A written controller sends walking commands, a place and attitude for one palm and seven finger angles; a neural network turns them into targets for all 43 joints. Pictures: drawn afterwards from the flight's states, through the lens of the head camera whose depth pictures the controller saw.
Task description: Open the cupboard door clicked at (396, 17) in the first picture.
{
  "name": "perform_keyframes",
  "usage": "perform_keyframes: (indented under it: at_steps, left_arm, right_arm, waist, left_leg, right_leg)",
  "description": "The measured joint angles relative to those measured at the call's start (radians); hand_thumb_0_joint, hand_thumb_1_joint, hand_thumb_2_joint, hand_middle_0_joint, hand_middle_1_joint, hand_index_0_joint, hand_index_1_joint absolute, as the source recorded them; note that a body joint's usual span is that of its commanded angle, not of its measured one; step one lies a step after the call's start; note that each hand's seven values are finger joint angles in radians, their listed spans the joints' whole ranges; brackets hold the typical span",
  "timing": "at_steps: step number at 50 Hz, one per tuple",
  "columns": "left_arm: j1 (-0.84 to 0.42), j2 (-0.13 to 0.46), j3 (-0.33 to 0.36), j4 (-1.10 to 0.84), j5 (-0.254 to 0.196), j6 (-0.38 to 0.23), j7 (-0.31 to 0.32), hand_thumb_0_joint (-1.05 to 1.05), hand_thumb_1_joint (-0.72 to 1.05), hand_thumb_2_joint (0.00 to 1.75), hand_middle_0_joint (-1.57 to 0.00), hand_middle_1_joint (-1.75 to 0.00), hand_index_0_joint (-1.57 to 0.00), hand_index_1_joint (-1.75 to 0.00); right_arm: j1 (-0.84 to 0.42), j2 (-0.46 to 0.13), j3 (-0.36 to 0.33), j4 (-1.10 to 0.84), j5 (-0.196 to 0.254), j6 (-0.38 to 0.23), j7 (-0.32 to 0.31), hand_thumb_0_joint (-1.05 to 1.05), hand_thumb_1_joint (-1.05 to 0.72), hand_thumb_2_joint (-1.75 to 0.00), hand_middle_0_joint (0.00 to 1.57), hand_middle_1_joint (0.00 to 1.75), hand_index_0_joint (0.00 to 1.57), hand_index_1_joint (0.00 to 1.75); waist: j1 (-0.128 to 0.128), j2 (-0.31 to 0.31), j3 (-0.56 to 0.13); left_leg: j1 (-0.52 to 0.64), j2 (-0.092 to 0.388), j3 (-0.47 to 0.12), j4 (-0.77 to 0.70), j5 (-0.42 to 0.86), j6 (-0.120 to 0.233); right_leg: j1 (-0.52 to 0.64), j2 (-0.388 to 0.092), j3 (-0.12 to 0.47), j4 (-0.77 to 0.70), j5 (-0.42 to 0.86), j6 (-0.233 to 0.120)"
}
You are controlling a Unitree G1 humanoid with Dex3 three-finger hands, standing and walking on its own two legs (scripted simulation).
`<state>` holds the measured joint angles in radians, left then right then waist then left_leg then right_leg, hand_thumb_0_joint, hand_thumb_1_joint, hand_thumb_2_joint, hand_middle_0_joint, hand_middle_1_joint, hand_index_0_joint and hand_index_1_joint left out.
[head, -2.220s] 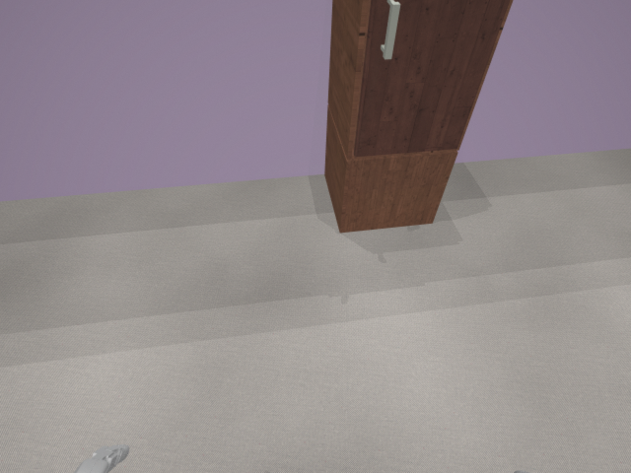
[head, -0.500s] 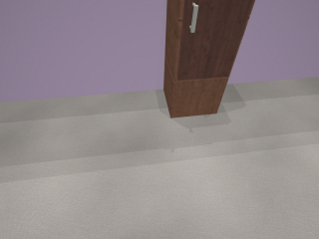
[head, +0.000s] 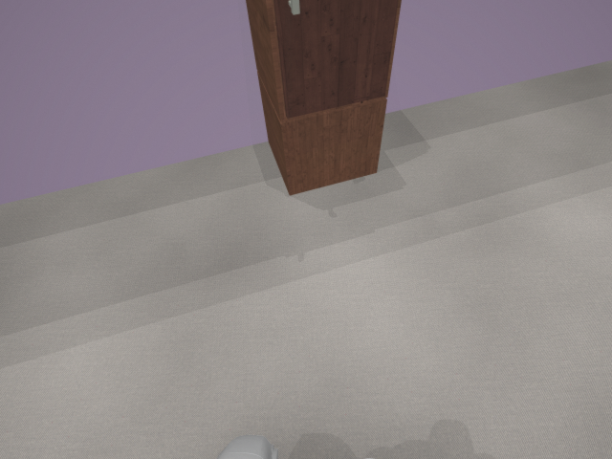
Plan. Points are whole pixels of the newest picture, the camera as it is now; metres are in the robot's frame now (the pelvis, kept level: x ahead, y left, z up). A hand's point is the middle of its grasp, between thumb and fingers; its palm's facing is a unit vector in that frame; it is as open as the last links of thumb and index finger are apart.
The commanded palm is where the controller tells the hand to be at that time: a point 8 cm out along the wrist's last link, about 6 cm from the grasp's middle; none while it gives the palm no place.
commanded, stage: walk to a spot facing it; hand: left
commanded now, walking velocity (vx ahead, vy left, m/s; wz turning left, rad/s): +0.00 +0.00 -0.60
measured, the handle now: out of the picture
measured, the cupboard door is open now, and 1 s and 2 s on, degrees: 0 0 0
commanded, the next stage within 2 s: turn to face it in 1.84 s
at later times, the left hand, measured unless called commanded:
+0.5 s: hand out of the picture +0.10 +0.25 -0.15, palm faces -0.18 -0.96 -0.21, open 7.4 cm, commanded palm none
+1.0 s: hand (331, 333) +0.34 +0.00 -0.18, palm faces -0.61 -0.78 -0.15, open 7.4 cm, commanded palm none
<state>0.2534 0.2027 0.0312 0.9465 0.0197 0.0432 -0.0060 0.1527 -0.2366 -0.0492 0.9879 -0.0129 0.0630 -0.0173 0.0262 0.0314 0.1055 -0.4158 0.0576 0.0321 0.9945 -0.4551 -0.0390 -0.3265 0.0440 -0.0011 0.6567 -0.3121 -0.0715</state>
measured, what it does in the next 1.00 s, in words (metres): walks ahead, turning right: left foot, then right foot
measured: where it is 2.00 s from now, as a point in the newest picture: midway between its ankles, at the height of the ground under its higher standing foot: (421, 375)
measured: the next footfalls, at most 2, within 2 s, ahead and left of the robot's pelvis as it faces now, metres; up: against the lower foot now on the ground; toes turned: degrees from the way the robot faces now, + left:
left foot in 0.42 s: +0.02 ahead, +0.15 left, +0.00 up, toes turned -13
right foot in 0.94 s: +0.18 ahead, -0.20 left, +0.00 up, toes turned -41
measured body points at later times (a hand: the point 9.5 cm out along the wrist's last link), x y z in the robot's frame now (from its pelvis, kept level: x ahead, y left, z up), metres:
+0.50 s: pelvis +0.00 +0.05 +0.02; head +0.00 +0.08 +0.47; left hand +0.11 +0.30 -0.14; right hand +0.01 -0.22 -0.10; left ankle -0.02 +0.16 -0.73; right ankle +0.01 -0.08 -0.67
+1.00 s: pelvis +0.12 -0.06 -0.02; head +0.18 -0.09 +0.43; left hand +0.38 +0.04 -0.16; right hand -0.11 -0.16 -0.14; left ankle +0.02 +0.14 -0.64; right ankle +0.15 -0.17 -0.73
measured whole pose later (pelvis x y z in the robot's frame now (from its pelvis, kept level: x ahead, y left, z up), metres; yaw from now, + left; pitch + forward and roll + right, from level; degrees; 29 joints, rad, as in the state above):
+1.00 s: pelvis +0.12 -0.06 -0.02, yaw -34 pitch +0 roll -1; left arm 0.07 0.21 0.05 0.91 0.01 -0.03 -0.04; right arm 0.51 -0.14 -0.02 1.11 -0.01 -0.02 -0.01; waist -0.07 -0.02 0.13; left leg -0.15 0.17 0.16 1.12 -0.53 -0.05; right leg -0.46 0.01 -0.15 0.71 -0.23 -0.10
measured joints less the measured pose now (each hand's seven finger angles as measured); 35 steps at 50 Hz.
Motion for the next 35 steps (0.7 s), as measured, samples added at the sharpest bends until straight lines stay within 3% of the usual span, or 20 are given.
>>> perform_keyframes:
  at_steps: [3,9,15,19,21,23,24,27,30,35]
  left_arm:
    - [0.011,-0.013,0.001,-0.005,-0.004,-0.002,0.004,0.0,0.91,0.9,-0.2,-0.3,-0.2,-0.3]
    - [0.021,-0.013,0.01,-0.01,-0.005,-0.008,0.004,0.0,0.9,0.9,-0.21,-0.3,-0.2,-0.3]
    - [0.012,0.007,0.026,-0.019,0.002,-0.007,0.005,0.0,0.9,0.9,-0.21,-0.3,-0.2,-0.3]
    - [0.015,0.031,0.036,-0.025,0.005,0.001,-0.001,0.0,0.9,0.9,-0.2,-0.3,-0.2,-0.3]
    - [0.021,0.043,0.042,-0.025,0.002,0.008,-0.006,0.0,0.9,0.9,-0.2,-0.3,-0.2,-0.3]
    - [0.019,0.054,0.055,-0.014,0.0,0.021,-0.013,0.0,0.91,0.9,-0.2,-0.3,-0.2,-0.3]
    - [0.019,0.06,0.06,-0.013,0.004,0.024,-0.02,0.0,0.91,0.9,-0.2,-0.3,-0.2,-0.3]
    - [0.017,0.077,0.075,-0.023,0.015,0.02,-0.042,0.0,0.91,0.9,-0.2,-0.3,-0.19,-0.3]
    - [0.014,0.09,0.083,-0.035,0.019,0.012,-0.049,0.0,0.91,0.9,-0.2,-0.3,-0.19,-0.3]
    - [0.002,0.079,0.077,-0.018,0.019,0.019,-0.05,0.0,0.91,0.9,-0.2,-0.3,-0.19,-0.3]
  right_arm:
    - [-0.009,0.0,-0.004,-0.009,-0.002,-0.005,0.003,0.0,-0.91,-0.89,0.2,0.3,0.2,0.3]
    - [-0.025,-0.007,-0.012,-0.03,-0.004,-0.012,-0.006,0.0,-0.91,-0.89,0.2,0.3,0.2,0.3]
    - [-0.038,-0.009,-0.01,-0.046,-0.002,-0.017,-0.01,0.0,-0.91,-0.89,0.2,0.3,0.2,0.3]
    - [-0.021,0.002,-0.004,-0.065,0.002,-0.039,-0.003,0.0,-0.91,-0.89,0.2,0.3,0.2,0.3]
    - [0.002,0.006,0.002,-0.077,0.002,-0.062,-0.003,0.0,-0.91,-0.89,0.2,0.3,0.2,0.3]
    - [0.033,0.017,0.009,-0.079,-0.002,-0.074,-0.007,0.0,-0.91,-0.89,0.2,0.3,0.2,0.3]
    - [0.055,0.02,0.014,-0.079,-0.004,-0.076,-0.007,0.0,-0.91,-0.89,0.2,0.3,0.2,0.3]
    - [0.125,0.028,0.021,-0.061,-0.009,-0.081,-0.008,0.0,-0.91,-0.89,0.2,0.3,0.2,0.3]
    - [0.18,0.036,0.026,-0.036,-0.009,-0.091,-0.011,0.0,-0.91,-0.89,0.2,0.3,0.2,0.3]
    - [0.256,0.056,0.029,-0.003,-0.007,-0.116,-0.018,0.0,-0.91,-0.89,0.2,0.3,0.2,0.3]
  waist:
    - [0.004,-0.009,-0.001]
    - [0.004,-0.023,-0.029]
    - [0.02,-0.031,-0.061]
    - [0.031,-0.053,-0.095]
    - [0.017,-0.055,-0.116]
    - [-0.001,-0.064,-0.122]
    - [-0.006,-0.065,-0.128]
    - [-0.016,-0.061,-0.144]
    - [-0.013,-0.07,-0.142]
    - [-0.027,-0.081,-0.115]
  left_leg:
    - [-0.054,-0.008,-0.021,0.088,0.062,-0.012]
    - [-0.047,-0.01,-0.046,0.044,0.091,-0.033]
    - [0.028,-0.023,-0.05,-0.115,0.043,-0.03]
    - [0.127,-0.051,-0.04,-0.337,0.022,-0.001]
    - [0.197,-0.052,-0.033,-0.491,0.078,0.026]
    - [0.217,-0.047,-0.012,-0.497,0.133,0.05]
    - [0.237,-0.039,-0.001,-0.512,0.137,0.056]
    - [0.292,-0.012,0.025,-0.576,0.145,0.059]
    - [0.339,0.0,0.07,-0.621,0.146,0.056]
    - [0.408,0.01,0.157,-0.646,0.106,0.046]
  right_leg:
    - [0.015,0.012,0.03,-0.09,0.064,-0.003]
    - [0.014,0.033,0.091,-0.182,0.136,0.0]
    - [0.001,0.06,0.148,-0.208,0.169,0.016]
    - [-0.015,0.075,0.193,-0.203,0.175,0.036]
    - [-0.048,0.089,0.198,-0.133,0.097,0.05]
    - [-0.105,0.076,0.144,0.04,-0.052,0.07]
    - [-0.138,0.066,0.111,0.134,-0.063,0.079]
    - [-0.231,0.023,0.048,0.372,-0.004,0.1]
    - [-0.298,-0.025,0.039,0.522,0.086,0.113]
    - [-0.341,-0.092,0.018,0.544,0.142,0.126]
